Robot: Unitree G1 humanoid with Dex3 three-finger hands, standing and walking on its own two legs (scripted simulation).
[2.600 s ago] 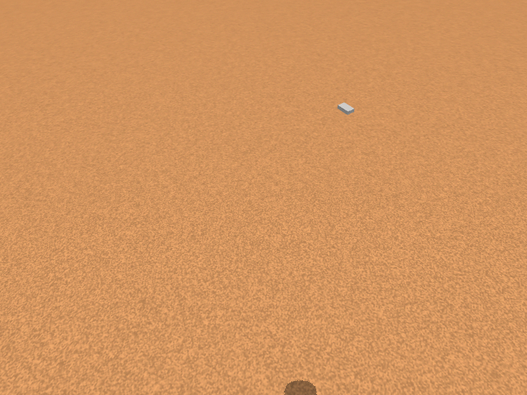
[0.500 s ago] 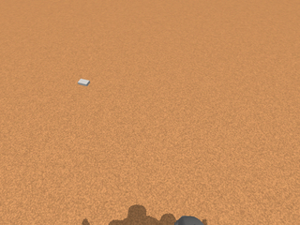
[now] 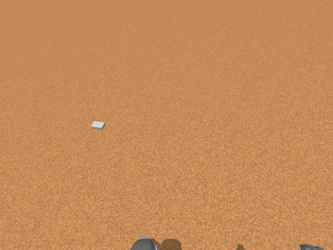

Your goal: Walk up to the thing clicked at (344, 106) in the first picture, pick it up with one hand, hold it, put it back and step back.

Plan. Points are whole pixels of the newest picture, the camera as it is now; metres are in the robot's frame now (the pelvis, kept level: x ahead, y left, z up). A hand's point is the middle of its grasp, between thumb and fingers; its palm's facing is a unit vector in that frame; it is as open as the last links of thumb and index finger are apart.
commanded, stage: walk up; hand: left
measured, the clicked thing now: (98, 125) +1.18 +0.70 -0.75
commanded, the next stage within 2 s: none
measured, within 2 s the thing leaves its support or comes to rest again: neither
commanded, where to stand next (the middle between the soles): +0.75 +0.56 m, yaw -15 degrees
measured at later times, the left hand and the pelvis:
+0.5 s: hand (54, 186) +0.34 +0.42 -0.12, palm faces -0.18 -0.85 -0.50, open 7.3 cm; pelvis +0.21 +0.14 -0.01, yaw -7 degrees
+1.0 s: hand (23, 161) +0.47 +0.62 -0.15, palm faces -0.17 -0.81 -0.55, open 7.3 cm; pelvis +0.37 +0.29 -0.02, yaw -9 degrees
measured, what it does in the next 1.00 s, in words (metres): walks ahead: left foot, then right foot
